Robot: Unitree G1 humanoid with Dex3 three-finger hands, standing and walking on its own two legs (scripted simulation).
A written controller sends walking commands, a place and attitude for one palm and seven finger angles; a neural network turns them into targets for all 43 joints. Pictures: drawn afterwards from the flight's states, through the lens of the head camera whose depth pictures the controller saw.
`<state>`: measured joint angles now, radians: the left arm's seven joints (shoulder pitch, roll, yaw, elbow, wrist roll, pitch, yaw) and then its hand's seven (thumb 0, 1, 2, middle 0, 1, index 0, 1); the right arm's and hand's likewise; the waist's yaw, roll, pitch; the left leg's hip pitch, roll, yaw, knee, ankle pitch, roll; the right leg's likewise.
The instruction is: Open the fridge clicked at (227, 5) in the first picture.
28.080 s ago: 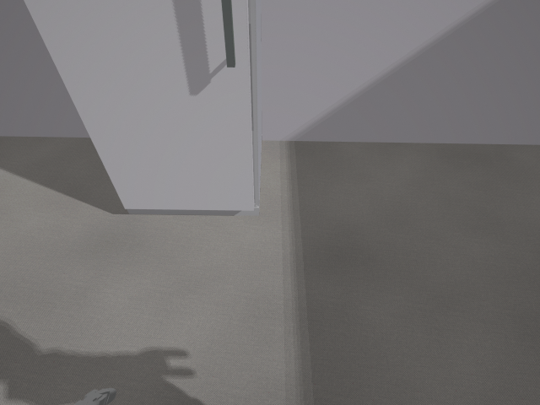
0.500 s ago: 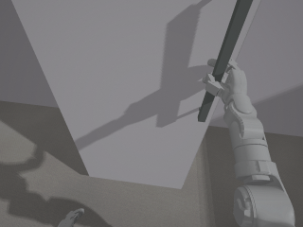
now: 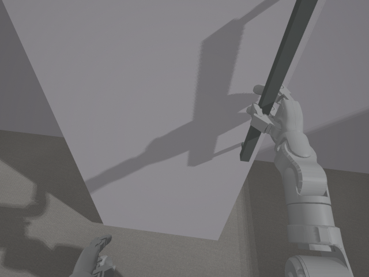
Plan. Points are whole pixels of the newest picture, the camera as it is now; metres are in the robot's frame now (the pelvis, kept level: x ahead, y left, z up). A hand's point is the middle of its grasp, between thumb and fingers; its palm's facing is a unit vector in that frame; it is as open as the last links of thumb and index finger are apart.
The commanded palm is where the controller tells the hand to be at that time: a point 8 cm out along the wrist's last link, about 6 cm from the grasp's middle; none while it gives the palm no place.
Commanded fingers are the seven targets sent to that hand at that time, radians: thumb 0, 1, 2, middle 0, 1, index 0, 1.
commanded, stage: pull the door a little, standing still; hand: right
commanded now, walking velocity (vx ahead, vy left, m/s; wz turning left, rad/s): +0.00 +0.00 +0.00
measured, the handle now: (267, 90) +0.45 -0.13 +0.22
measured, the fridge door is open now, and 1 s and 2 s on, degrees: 0 18 56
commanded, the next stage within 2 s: walk backward, drawing the door open in 0.22 s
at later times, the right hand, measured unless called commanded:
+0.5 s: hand (257, 150) +0.31 -0.10 +0.19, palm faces -0.03 +0.99 -0.16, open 6.8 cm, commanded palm +0.28 -0.15 +0.17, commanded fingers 0.00 -0.90 -0.90 0.45 1.40 0.45 1.40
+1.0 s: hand (243, 182) +0.25 -0.07 +0.17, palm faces +0.42 +0.84 -0.34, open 7.8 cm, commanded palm +0.19 -0.11 +0.18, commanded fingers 0.00 -0.90 -0.90 0.45 1.40 0.45 1.40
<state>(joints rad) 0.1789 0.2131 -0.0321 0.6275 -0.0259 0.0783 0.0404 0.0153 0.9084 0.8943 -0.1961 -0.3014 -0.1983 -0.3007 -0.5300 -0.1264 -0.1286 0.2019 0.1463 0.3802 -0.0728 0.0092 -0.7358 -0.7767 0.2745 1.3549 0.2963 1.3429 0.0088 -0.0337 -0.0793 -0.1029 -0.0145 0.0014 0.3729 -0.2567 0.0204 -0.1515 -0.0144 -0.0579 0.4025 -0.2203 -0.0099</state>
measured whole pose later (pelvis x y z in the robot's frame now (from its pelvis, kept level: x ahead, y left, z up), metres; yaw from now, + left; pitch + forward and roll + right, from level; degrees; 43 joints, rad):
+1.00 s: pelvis +0.01 +0.13 -0.05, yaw -8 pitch -8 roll -1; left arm 0.13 0.18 -0.01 0.55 0.04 -0.02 0.05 0.02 0.91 0.89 -0.20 -0.30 -0.20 -0.30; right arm 0.17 -0.29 -0.21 -0.58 0.00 0.00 -0.15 -0.19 -0.56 -0.69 0.47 1.39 0.15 1.20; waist 0.04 -0.06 0.20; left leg -0.66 -0.09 0.08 1.12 -0.35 -0.07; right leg -0.35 -0.02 -0.03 0.77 -0.27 -0.04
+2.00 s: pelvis -0.17 +0.49 -0.02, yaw -38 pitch +1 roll -2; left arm 0.20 0.21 0.02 0.58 0.04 -0.12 0.10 0.02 0.91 0.89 -0.20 -0.30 -0.20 -0.30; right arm 0.03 -0.29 -0.10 -0.49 -0.04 -0.01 -0.08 -0.14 -0.58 -0.70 0.36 1.40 0.13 0.99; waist 0.04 0.02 0.08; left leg -0.37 0.07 0.26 0.62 -0.26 0.09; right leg -0.23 -0.03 -0.14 0.53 -0.30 0.01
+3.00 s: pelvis -0.08 +0.79 -0.01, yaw -70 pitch -2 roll -5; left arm 0.14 0.28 0.02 0.69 0.00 0.01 0.07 0.01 0.91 0.89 -0.20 -0.30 -0.20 -0.30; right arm -0.65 -0.34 -0.14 0.51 0.02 -0.11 0.00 -0.14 -0.48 -0.84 0.39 1.33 0.22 1.16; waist 0.08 0.06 0.08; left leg -0.37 0.15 -0.02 0.47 -0.07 -0.05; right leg -0.35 0.05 -0.06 0.85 -0.45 0.02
